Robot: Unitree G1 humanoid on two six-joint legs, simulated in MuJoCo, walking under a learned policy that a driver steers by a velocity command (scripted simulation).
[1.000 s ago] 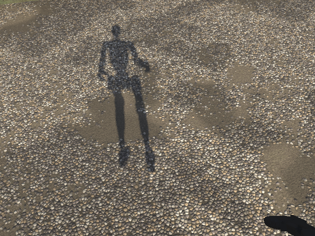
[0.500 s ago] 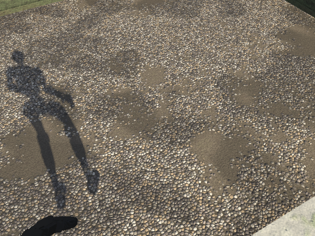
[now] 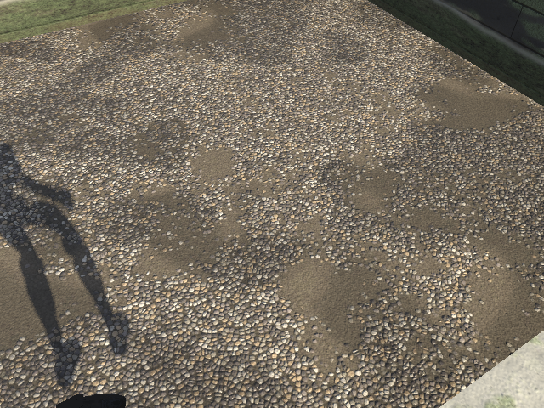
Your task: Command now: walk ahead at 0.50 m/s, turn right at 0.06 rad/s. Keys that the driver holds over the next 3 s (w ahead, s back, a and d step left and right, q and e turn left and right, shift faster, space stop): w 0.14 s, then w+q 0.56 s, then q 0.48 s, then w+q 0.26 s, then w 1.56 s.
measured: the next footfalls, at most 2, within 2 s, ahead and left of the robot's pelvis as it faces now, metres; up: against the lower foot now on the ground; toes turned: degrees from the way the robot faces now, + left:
right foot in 0.16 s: +0.15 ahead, -0.17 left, +0.00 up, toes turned +10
left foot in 0.38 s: +0.07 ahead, +0.02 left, +0.00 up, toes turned +5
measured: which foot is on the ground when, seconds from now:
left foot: down 0.00-0.18, up 0.20-0.36, down 0.38-0.62, up 0.64-0.86, down 0.88-1.00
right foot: up 0.00-0.14, down 0.16-0.90, up 0.92-1.00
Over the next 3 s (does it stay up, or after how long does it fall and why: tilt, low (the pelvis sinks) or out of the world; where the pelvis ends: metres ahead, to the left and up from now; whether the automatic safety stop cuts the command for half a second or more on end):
stays up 0.09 -0.09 -0.01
